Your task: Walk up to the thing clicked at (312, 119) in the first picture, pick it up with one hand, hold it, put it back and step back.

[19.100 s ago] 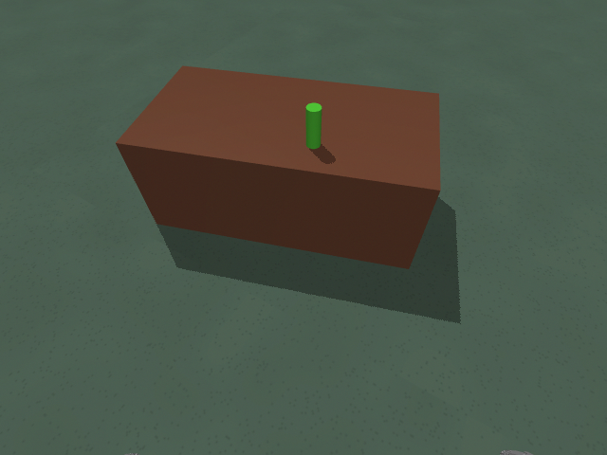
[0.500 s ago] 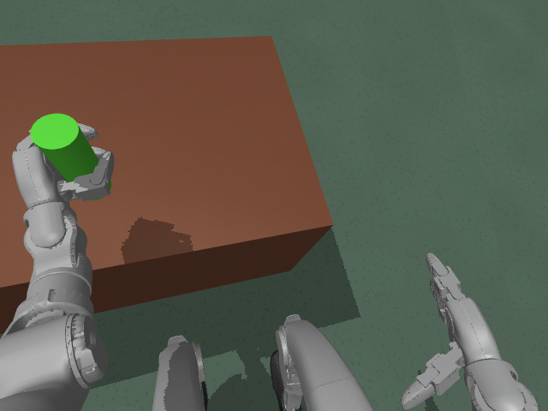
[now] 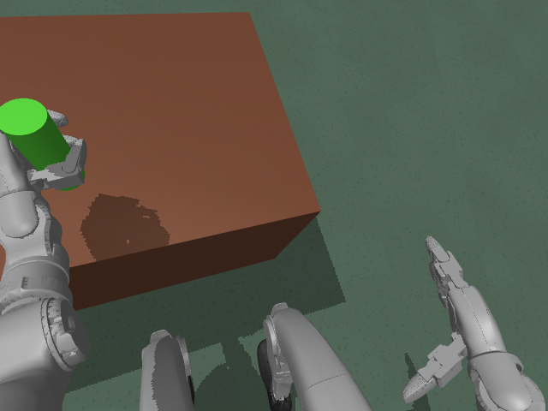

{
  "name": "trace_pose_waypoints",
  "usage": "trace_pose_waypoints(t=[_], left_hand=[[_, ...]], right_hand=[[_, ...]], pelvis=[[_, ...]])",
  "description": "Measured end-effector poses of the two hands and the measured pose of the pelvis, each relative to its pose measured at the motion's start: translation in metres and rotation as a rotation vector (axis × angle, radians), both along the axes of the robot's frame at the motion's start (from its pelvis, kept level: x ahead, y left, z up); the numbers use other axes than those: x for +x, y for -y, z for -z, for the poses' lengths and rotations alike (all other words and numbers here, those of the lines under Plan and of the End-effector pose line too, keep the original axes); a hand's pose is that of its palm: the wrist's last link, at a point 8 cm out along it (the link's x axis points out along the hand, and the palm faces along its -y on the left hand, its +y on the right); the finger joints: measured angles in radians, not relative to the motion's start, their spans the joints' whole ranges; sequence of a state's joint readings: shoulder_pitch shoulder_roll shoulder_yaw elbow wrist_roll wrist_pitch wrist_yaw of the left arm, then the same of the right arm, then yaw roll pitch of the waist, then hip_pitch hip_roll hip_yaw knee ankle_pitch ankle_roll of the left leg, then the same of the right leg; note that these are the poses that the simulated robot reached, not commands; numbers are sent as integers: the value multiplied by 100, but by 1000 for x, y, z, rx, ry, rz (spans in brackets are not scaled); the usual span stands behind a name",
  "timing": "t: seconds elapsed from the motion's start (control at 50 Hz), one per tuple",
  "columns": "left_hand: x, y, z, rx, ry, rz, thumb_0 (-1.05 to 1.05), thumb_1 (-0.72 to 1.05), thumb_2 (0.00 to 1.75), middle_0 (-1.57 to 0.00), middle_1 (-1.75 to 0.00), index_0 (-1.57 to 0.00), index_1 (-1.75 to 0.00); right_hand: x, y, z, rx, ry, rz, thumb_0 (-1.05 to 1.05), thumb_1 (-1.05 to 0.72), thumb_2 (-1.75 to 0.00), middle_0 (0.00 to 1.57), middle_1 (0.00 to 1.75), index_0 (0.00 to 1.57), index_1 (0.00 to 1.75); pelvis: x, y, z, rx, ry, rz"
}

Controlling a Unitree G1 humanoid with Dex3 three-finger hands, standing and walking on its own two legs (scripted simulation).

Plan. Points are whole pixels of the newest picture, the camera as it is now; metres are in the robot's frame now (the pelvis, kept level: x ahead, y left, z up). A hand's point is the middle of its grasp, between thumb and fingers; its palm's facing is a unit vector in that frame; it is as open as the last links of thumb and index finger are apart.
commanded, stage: lower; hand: left
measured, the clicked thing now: (47, 150) +0.50 +0.21 -0.02
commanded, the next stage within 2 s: loosen in 1.08 s
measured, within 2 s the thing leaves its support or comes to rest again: rests again in 0.92 s
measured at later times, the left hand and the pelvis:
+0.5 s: hand (69, 165) +0.51 +0.21 -0.08, palm faces +0.23 -0.97 -0.01, open 6.7 cm; pelvis -0.01 +0.00 -0.03, yaw -1 degrees
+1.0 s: hand (75, 172) +0.51 +0.21 -0.11, palm faces +0.23 -0.97 -0.01, open 6.7 cm; pelvis -0.02 +0.01 -0.05, yaw -2 degrees
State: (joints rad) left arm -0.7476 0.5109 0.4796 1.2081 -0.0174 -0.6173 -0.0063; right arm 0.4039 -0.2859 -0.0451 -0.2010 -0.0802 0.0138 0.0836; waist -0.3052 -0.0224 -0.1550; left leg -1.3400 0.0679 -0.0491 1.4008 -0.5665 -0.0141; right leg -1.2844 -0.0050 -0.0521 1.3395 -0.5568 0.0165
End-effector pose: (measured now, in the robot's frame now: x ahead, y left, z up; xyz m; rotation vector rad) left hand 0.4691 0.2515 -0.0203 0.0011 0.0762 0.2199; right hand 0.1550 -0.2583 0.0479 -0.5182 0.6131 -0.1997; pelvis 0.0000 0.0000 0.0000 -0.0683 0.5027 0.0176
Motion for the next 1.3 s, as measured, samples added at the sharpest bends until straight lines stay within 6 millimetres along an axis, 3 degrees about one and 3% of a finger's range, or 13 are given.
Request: trace_pose_waypoints(t=[0.36, 1.04, 1.3], left_hand=[[7, -3, 47, -1, 14, -13, -2, -4, 116, -88, -109, -94, -111], [12, -3, 87, -4, 1, -16, -2, -5, 116, -89, -109, -94, -111], [14, -4, 89, -11, 23, -13, -3, -4, 114, -89, -108, -95, -110]], right_hand=[[-5, 0, 0, -97, 9, -19, -1, 52, -5, 7, 5, 6, 5], [-11, -8, -6, -176, 43, -50, -1, 53, -5, 7, 5, 6, 5], [-10, -11, -7, -188, 69, -68, -1, 53, -5, 7, 5, 6, 5]], pelvis=[[-8, -1, 28, -18, -51, 3], [-17, -5, 52, -34, -82, 9], [-19, -5, 58, -36, -86, 8]])
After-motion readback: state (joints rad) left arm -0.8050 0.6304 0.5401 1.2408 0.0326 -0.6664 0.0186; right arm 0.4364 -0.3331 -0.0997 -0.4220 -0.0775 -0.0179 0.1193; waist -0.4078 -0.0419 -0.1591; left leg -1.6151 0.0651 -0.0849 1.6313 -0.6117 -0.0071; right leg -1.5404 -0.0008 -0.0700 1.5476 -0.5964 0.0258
